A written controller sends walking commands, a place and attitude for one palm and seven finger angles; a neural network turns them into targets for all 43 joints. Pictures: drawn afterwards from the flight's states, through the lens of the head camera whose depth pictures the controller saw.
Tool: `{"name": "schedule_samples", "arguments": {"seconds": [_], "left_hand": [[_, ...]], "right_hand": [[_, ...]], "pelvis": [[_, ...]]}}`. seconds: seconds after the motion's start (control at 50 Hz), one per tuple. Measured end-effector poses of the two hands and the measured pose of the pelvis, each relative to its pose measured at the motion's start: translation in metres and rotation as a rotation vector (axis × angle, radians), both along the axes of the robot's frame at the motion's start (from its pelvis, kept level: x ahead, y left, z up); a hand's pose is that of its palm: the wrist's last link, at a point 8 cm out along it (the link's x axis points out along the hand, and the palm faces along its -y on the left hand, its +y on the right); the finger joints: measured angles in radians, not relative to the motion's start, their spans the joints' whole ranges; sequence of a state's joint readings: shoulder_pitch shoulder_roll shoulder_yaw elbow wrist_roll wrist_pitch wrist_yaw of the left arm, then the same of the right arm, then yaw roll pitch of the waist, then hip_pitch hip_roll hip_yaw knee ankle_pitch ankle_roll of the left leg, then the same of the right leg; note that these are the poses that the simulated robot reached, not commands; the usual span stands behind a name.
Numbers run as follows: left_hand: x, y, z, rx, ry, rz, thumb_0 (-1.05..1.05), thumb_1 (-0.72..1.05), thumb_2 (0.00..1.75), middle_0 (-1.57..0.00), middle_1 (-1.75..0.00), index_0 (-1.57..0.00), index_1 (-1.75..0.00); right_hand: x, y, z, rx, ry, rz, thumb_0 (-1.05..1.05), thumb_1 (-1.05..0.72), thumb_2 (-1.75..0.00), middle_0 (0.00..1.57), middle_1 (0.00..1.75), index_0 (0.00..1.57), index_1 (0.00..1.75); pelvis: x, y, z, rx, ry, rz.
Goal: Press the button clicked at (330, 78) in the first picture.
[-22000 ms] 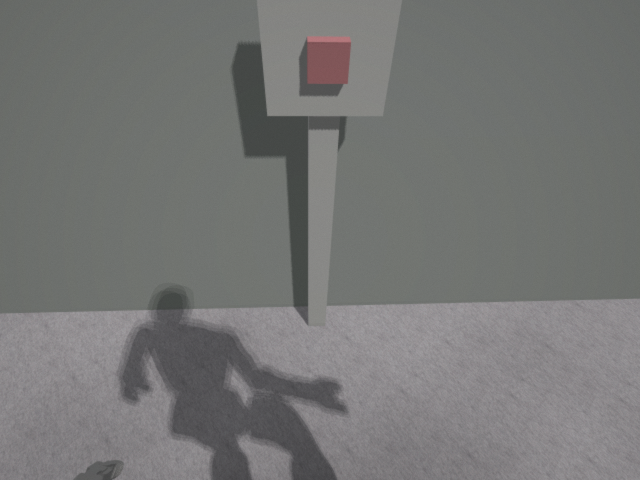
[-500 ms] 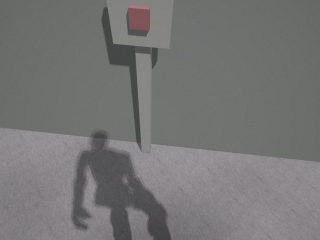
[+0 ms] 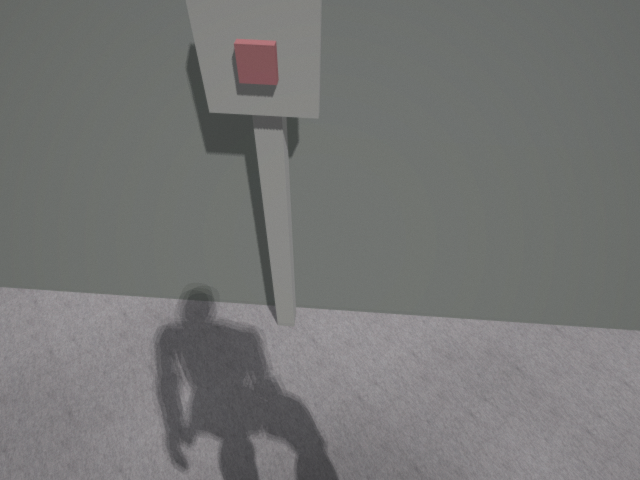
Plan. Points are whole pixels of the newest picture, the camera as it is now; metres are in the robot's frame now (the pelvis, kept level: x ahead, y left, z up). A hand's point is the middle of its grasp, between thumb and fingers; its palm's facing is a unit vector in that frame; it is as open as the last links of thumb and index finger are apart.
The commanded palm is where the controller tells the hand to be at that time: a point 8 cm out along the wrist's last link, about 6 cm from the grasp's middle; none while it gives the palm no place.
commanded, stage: let the arm hang, fingers relaxed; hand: left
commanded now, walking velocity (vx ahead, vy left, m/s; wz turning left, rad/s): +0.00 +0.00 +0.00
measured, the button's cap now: (257, 61) +0.71 +0.15 +0.19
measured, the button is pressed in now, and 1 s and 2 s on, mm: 0 0 0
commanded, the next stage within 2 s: stand and wait in 0.10 s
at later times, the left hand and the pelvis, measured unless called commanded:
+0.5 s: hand out of the picture -0.01 +0.16 -0.17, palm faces +0.06 -0.98 -0.19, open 7.4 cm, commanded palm none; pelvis +0.02 -0.01 +0.00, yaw +0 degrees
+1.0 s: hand out of the picture +0.02 +0.16 -0.17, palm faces +0.04 -0.98 -0.19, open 7.4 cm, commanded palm none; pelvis +0.03 -0.01 +0.00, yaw +0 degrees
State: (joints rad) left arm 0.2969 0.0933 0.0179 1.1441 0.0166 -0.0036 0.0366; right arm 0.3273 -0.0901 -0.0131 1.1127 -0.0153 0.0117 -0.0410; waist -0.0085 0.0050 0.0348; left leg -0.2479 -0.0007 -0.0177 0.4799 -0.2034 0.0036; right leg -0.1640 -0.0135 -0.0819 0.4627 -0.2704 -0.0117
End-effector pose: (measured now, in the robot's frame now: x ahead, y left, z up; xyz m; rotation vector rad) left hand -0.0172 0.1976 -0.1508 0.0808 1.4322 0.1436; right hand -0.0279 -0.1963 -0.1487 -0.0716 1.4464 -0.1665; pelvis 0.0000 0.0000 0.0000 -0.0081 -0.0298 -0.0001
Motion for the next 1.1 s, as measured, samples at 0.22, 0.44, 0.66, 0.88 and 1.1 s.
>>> {"name": "schedule_samples", "arguments": {"seconds": [0.22,0.44,0.66,0.88,1.1], "left_hand": [[0.000,0.010,0.004,0.032,0.028,0.015,0.01,0.91,0.90,-0.20,-0.30,-0.20,-0.30],[-0.001,0.013,0.008,0.047,0.057,0.015,0.01,0.91,0.90,-0.20,-0.30,-0.20,-0.30],[0.014,0.008,0.007,0.039,0.034,0.003,0.01,0.90,0.90,-0.20,-0.30,-0.20,-0.30],[0.030,0.008,0.008,0.045,0.005,-0.008,0.01,0.90,0.90,-0.20,-0.30,-0.20,-0.30],[0.036,0.010,0.010,0.058,0.001,-0.014,0.01,0.90,0.90,-0.20,-0.30,-0.20,-0.30]], "right_hand": [[0.007,-0.011,0.002,-0.017,0.021,0.007,0.00,-0.91,-0.90,0.20,0.30,0.20,0.30],[0.025,-0.018,0.002,-0.024,0.007,0.021,0.00,-0.91,-0.90,0.20,0.30,0.20,0.30],[0.038,-0.028,0.004,-0.042,-0.008,0.028,0.00,-0.91,-0.90,0.20,0.30,0.20,0.30],[0.043,-0.032,0.005,-0.046,-0.013,0.028,0.00,-0.91,-0.90,0.20,0.30,0.20,0.30],[0.045,-0.036,0.004,-0.044,-0.012,0.024,0.00,-0.90,-0.90,0.20,0.30,0.20,0.30]], "pelvis": [[0.008,-0.004,0.001,0.000,0.002,0.004],[0.015,-0.007,0.003,0.002,0.003,0.000],[0.020,-0.009,0.003,0.004,0.003,-0.003],[0.024,-0.013,0.004,0.006,0.003,-0.004],[0.027,-0.015,0.005,0.007,0.003,-0.007]]}}
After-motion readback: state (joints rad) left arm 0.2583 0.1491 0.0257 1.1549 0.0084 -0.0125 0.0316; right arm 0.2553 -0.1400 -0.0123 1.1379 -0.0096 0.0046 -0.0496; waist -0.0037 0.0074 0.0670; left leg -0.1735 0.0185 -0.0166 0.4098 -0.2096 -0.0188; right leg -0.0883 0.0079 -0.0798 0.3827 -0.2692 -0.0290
